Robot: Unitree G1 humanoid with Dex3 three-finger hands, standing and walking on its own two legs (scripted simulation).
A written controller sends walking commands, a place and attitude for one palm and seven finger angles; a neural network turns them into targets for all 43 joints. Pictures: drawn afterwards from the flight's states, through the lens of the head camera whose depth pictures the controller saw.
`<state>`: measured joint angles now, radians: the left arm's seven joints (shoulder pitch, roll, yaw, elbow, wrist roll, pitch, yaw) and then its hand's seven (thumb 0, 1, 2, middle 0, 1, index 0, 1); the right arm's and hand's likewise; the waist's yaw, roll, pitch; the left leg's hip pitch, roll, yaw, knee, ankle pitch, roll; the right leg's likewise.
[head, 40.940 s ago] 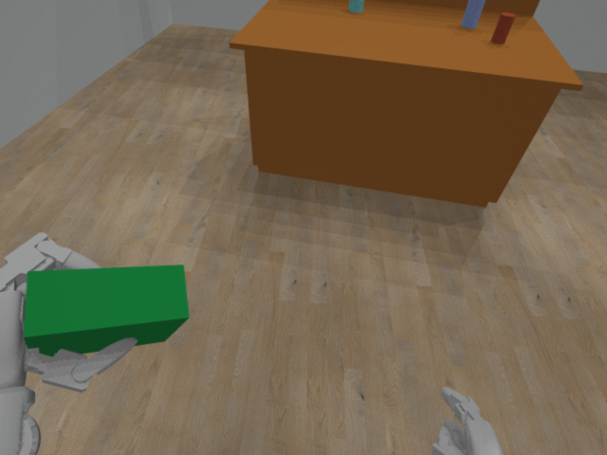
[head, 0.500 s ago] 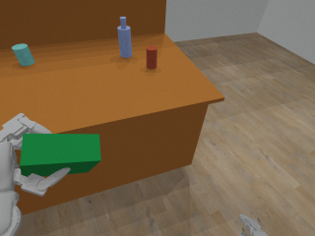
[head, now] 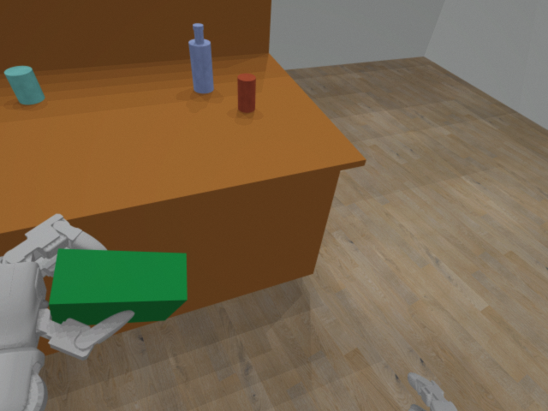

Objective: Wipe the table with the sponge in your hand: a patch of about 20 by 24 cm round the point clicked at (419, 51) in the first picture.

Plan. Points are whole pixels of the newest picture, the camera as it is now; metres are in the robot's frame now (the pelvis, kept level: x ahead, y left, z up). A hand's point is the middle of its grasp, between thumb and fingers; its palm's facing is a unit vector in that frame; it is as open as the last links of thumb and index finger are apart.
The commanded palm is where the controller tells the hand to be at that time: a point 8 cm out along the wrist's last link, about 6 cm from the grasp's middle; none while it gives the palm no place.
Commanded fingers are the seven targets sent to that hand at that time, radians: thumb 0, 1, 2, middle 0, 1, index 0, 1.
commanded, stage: stop stepping back and stand still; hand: left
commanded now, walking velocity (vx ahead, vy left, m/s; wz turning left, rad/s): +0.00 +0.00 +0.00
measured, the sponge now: (139, 289) +0.22 +0.19 +0.12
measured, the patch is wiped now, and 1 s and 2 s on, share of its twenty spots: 0.95 0.95 0.95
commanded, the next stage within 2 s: stand and wait in 1.06 s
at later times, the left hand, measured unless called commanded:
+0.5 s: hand (88, 265) +0.24 +0.24 +0.15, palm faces +0.35 -0.85 -0.39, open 9.9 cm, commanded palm +0.18 +0.28 +0.19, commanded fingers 0.00 0.10 1.30 -1.20 -1.60 -1.20 -1.60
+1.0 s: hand (60, 267) +0.23 +0.26 +0.16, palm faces +0.37 -0.86 -0.36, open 9.9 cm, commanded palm +0.18 +0.30 +0.19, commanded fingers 0.00 0.10 1.30 -1.20 -1.60 -1.20 -1.60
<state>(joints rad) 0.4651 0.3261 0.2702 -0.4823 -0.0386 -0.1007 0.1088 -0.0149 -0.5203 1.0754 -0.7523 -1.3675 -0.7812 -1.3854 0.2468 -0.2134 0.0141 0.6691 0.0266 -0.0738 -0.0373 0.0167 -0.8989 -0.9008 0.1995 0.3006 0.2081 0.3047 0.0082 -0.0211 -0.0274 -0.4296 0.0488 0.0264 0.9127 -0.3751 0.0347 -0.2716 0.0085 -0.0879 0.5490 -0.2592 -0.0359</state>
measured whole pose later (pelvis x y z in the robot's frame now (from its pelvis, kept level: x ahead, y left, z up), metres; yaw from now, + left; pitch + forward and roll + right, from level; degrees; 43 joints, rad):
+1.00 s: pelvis +0.01 +0.02 +0.01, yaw -1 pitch -1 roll -1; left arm 0.48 0.36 0.29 -0.48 -0.05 -0.10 0.16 -0.01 -0.52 1.07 -0.75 -1.37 -0.78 -1.39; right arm 0.18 -0.21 0.03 0.59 0.01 -0.07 -0.06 0.01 -0.90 -0.90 0.20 0.30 0.21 0.30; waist 0.02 -0.01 0.02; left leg -0.21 0.01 0.01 0.46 -0.24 0.01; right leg -0.20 0.00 -0.04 0.39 -0.18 0.00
